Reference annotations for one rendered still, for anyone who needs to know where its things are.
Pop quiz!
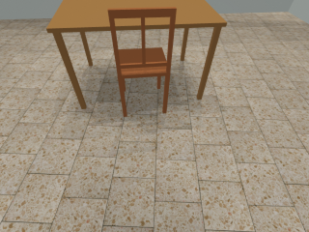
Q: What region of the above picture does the table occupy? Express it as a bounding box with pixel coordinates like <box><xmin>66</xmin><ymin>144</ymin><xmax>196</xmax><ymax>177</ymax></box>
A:
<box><xmin>46</xmin><ymin>0</ymin><xmax>227</xmax><ymax>109</ymax></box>

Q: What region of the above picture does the chair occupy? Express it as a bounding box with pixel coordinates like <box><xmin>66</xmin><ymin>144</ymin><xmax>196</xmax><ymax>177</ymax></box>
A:
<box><xmin>107</xmin><ymin>7</ymin><xmax>177</xmax><ymax>117</ymax></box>

